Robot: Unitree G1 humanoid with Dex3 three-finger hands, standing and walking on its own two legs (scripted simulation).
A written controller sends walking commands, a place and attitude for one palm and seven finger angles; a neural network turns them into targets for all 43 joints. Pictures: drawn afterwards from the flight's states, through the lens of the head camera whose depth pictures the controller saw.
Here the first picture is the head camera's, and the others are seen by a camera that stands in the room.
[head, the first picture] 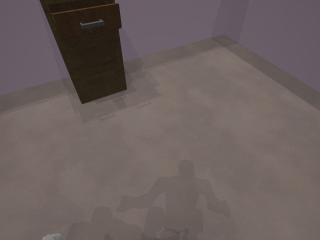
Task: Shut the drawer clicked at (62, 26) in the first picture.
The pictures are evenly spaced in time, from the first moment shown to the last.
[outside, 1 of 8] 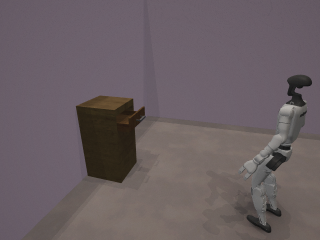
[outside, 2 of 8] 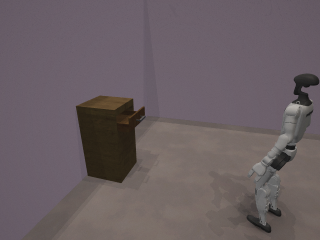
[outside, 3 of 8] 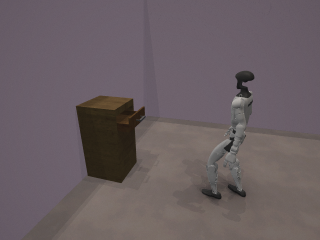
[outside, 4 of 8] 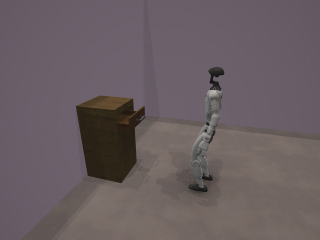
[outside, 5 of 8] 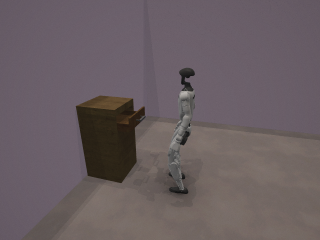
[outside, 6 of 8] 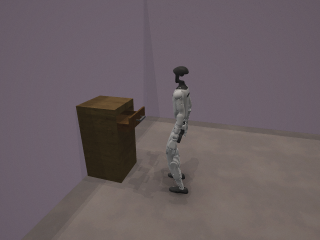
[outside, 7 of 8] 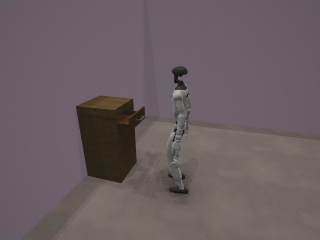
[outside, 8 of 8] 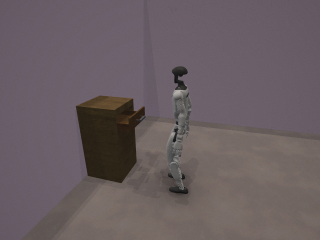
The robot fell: no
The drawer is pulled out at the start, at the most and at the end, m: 0.15 0.15 0.15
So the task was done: no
